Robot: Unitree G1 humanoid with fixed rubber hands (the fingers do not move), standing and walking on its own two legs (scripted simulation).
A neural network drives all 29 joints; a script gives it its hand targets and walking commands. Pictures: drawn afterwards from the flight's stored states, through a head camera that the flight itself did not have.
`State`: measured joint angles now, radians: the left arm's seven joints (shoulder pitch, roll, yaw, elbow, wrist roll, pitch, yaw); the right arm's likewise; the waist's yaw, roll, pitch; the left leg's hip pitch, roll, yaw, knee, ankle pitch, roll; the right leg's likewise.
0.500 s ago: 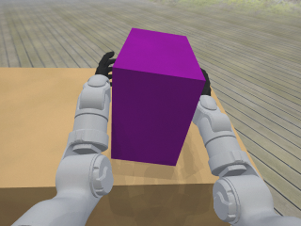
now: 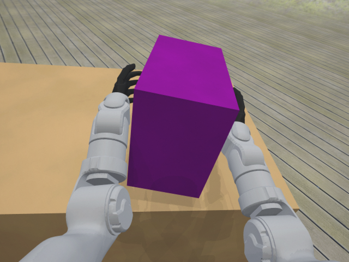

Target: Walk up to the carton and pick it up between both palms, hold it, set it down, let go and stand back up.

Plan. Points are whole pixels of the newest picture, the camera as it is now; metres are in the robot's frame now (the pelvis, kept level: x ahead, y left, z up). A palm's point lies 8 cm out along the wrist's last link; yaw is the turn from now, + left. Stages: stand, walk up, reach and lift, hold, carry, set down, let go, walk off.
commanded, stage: set down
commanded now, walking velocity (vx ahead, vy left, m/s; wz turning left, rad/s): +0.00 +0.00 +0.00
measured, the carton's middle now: (177, 111) +0.42 -0.04 +0.16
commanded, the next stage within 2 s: none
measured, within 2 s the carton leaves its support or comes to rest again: neither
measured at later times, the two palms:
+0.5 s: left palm (126, 104) +0.45 +0.09 +0.17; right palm (229, 133) +0.36 -0.16 +0.14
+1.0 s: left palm (129, 108) +0.46 +0.08 +0.15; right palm (227, 142) +0.36 -0.16 +0.11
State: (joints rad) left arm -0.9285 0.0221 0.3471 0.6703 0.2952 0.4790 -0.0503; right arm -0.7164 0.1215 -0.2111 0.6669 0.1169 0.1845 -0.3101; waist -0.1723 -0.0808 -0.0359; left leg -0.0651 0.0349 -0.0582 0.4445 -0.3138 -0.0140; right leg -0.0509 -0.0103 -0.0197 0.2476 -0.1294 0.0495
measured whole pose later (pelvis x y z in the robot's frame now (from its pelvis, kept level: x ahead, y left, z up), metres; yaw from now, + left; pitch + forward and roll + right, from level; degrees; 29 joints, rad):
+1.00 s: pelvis +0.02 +0.01 +0.00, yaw +0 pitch -2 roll -3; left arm -0.92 0.02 0.35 0.75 0.30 0.34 -0.13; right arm -0.59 0.19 -0.25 0.69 0.04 -0.03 -0.34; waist -0.18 -0.08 0.04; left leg -0.08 0.03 -0.05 0.44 -0.34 -0.01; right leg -0.05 -0.01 -0.02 0.22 -0.13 0.06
